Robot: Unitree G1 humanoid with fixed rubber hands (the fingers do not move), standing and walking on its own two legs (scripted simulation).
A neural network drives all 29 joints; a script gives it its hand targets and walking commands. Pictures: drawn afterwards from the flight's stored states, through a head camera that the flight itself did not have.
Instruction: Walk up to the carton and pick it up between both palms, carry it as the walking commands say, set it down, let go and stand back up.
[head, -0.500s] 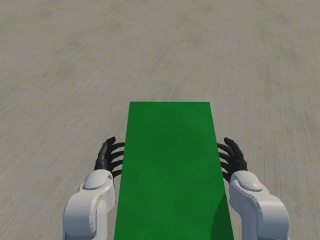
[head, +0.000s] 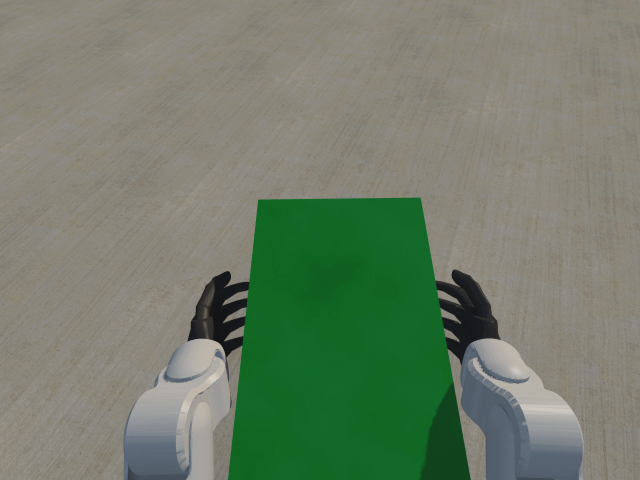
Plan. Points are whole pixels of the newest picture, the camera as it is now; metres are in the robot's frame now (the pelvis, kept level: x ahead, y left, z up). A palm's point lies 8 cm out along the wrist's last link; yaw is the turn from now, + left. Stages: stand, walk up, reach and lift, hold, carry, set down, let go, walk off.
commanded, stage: carry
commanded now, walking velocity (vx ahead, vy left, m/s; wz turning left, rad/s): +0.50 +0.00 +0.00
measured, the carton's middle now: (339, 351) +0.26 +0.00 +0.02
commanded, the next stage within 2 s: none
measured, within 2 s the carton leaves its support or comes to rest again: neither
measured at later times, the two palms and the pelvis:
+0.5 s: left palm (258, 136) +0.60 +0.14 +0.09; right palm (429, 135) +0.59 -0.14 +0.10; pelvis +0.36 +0.00 +0.00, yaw -1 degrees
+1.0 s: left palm (286, 40) +0.95 +0.12 +0.10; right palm (412, 39) +0.96 -0.16 +0.09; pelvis +0.71 -0.02 +0.00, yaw +0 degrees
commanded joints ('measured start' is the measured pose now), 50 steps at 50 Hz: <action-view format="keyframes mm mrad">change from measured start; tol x32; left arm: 1 -348 -764 -552 -105 -270 3 -151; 50 -340 -774 -554 -107 -275 6 -158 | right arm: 1 -358 822 575 -74 260 -8 117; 50 -362 824 574 -81 265 -3 112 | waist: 1 8 -173 -131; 5 -69 336 -451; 26 -34 154 -188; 30 19 -308 -391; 50 15 -166 -102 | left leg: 1 149 -62 87 -47 -7 26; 3 513 -85 109 -104 -61 61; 6 906 371 -691 -326 -65 298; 23 671 161 -8 -373 260 77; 27 617 115 82 -6 442 18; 31 -99 -39 -151 801 -472 -17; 50 58 -54 71 -35 40 21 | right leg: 1 44 -203 16 108 849 -76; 7 -776 -17 230 1181 -60 -4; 27 -267 66 -89 215 328 -32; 30 207 -371 701 12 147 -245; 50 78 -187 29 10 795 -72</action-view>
